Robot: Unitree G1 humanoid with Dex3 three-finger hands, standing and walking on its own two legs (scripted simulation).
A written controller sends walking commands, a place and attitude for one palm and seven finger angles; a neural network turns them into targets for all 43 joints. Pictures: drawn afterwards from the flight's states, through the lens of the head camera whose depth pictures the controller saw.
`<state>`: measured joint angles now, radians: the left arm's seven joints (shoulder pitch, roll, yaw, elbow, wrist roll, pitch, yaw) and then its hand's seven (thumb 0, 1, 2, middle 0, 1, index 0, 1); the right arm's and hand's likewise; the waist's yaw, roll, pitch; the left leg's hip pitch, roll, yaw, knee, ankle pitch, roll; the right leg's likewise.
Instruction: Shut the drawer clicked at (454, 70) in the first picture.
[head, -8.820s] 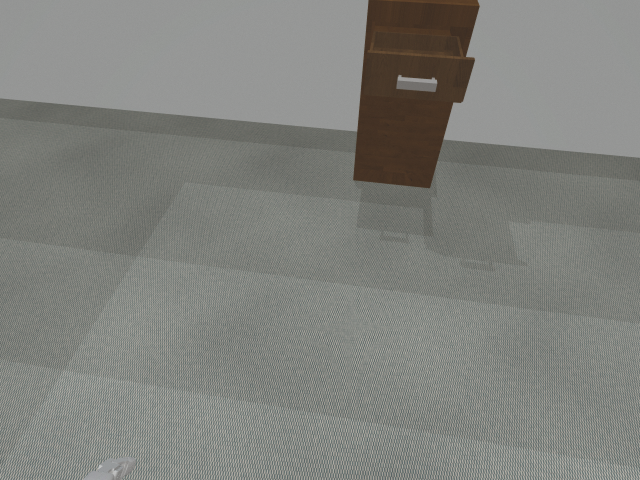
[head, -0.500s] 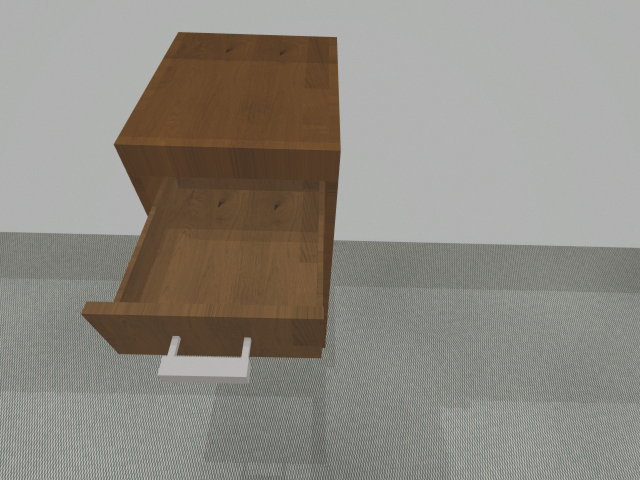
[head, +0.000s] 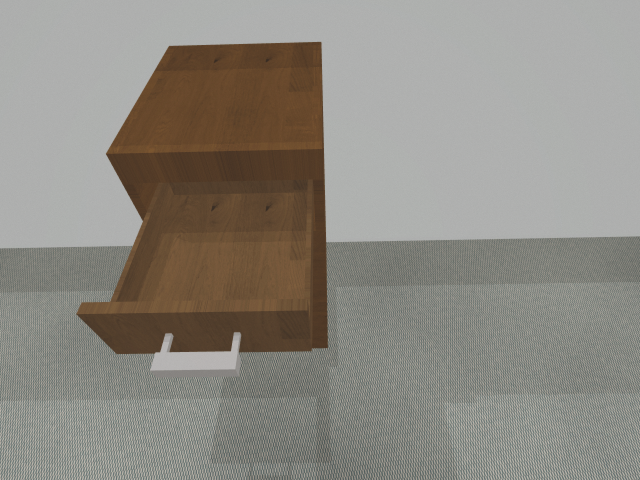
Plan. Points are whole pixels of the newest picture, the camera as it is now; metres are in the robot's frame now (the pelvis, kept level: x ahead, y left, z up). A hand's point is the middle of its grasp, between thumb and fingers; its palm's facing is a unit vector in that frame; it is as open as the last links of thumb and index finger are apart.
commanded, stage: come to a stop and stand still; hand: left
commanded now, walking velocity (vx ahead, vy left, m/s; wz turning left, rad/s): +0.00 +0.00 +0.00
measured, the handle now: (199, 351) +0.31 +0.21 -0.09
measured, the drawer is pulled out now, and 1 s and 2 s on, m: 0.28 0.28 0.28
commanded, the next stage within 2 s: look again from close up in 1.00 s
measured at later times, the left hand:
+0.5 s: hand out of the picture +0.02 +0.18 -0.18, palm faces +0.01 -0.99 -0.15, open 7.4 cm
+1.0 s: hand out of the picture -0.05 +0.23 -0.18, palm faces +0.01 -0.99 -0.16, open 7.4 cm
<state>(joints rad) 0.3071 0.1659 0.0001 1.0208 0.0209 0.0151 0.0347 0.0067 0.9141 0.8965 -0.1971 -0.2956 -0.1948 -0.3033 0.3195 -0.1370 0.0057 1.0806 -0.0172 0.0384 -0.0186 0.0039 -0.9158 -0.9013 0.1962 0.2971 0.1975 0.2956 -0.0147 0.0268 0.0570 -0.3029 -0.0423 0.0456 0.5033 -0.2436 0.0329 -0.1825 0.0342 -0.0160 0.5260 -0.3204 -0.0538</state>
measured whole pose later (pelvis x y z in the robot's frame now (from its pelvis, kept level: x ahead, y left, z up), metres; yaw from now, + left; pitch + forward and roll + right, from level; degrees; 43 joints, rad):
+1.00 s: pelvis +0.00 +0.07 +0.00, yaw +0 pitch -1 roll -1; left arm 0.41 0.17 -0.02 1.08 0.03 0.00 0.04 0.01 0.91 0.90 -0.20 -0.30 -0.19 -0.30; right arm 0.30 -0.15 0.02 1.09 0.00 0.00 -0.01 0.00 -0.91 -0.90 0.20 0.30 0.20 0.30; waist 0.01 -0.04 0.01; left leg -0.24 -0.10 0.04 0.39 -0.13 0.12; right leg -0.14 -0.03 0.01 0.42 -0.26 0.03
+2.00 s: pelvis +0.00 +0.02 -0.03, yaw -1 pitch +6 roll +0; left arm 0.40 0.17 0.06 0.08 -0.19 -0.35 0.00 0.03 0.95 0.90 -0.31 -0.43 -0.31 -0.44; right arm 0.24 -0.26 -0.02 0.72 0.01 -0.27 -0.03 0.01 -0.92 -0.90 0.20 0.30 0.20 0.30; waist -0.05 0.04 -0.14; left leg -0.59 -0.06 0.05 0.78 -0.31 0.06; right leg -0.51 0.01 -0.04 0.83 -0.44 -0.04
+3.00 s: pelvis -0.02 +0.03 -0.08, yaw -1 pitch +11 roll -4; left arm 0.70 0.17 0.03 -0.29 -0.23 -0.46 -0.13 0.02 0.90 0.90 -1.30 -1.49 -1.30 -1.50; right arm 0.18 -0.21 -0.01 0.49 0.03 -0.20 -0.04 0.01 -0.91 -0.90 0.20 0.30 0.20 0.30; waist 0.01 0.05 -0.15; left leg -0.89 -0.02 0.00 1.12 -0.43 0.07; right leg -0.76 0.04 -0.10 1.08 -0.53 -0.04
